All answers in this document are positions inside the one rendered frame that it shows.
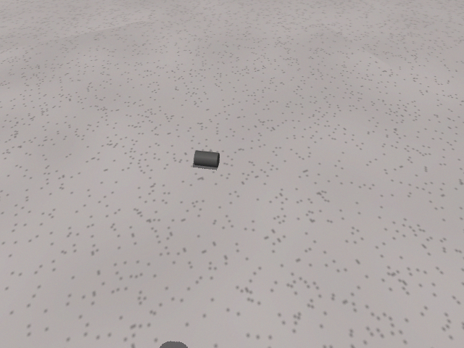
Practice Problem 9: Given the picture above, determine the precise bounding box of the can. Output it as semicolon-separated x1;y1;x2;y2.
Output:
194;150;220;167

